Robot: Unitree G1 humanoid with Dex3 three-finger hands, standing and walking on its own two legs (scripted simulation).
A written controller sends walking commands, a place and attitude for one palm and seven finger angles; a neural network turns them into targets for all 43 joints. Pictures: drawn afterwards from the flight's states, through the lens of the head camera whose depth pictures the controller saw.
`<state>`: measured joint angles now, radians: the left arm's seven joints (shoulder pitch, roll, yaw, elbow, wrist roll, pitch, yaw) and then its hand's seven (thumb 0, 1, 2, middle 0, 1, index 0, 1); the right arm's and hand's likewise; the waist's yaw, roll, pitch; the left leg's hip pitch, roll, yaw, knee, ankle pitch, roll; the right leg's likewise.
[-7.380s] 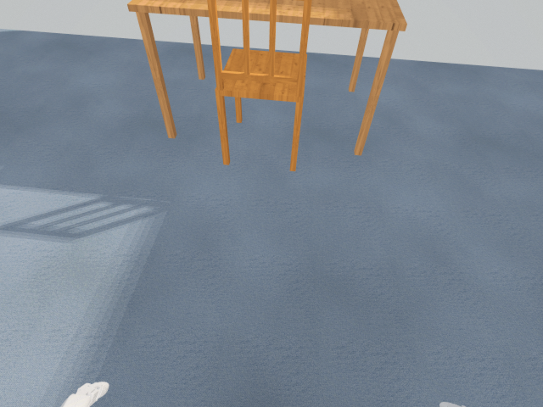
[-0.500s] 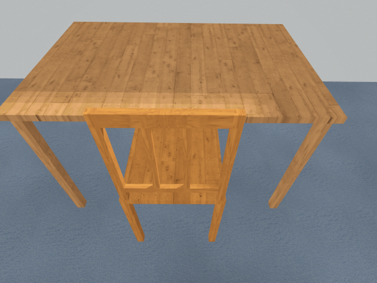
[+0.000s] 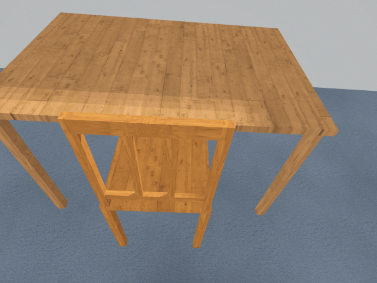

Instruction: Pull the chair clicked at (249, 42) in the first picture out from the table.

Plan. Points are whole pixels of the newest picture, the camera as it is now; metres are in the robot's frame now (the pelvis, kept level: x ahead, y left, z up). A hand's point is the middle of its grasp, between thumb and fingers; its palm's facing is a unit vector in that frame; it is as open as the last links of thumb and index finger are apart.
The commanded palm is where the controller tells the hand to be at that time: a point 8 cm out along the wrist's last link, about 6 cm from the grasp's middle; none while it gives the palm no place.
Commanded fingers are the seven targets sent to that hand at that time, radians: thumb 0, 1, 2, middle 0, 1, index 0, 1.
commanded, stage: come to a stop and stand still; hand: left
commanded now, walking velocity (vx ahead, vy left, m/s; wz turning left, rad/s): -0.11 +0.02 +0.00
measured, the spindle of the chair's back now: (134, 168) +0.42 +0.19 -0.08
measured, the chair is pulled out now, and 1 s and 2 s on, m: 0.00 0.00 0.00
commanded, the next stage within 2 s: look again from close up in 1.26 s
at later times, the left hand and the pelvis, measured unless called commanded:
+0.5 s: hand out of the picture +0.02 +0.23 -0.17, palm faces +0.01 -0.97 -0.24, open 7.4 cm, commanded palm none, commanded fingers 0.00 0.90 0.90 -0.20 -0.30 -0.20 -0.30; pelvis -0.02 +0.05 +0.00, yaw -1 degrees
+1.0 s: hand out of the picture -0.06 +0.26 -0.18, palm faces +0.03 -0.98 -0.18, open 7.4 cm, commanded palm none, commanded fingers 0.00 0.90 0.90 -0.20 -0.30 -0.20 -0.30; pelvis -0.02 +0.09 +0.01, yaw +0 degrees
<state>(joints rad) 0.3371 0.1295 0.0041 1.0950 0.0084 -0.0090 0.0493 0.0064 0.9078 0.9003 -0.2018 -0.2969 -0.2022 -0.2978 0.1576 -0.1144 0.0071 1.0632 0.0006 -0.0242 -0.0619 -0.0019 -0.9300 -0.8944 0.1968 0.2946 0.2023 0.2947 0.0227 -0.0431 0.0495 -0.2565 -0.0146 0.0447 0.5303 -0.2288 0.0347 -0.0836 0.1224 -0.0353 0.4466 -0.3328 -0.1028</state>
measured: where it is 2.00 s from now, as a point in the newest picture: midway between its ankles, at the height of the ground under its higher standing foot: outside the picture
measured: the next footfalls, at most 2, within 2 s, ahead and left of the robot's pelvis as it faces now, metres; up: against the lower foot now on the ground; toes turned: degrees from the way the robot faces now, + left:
none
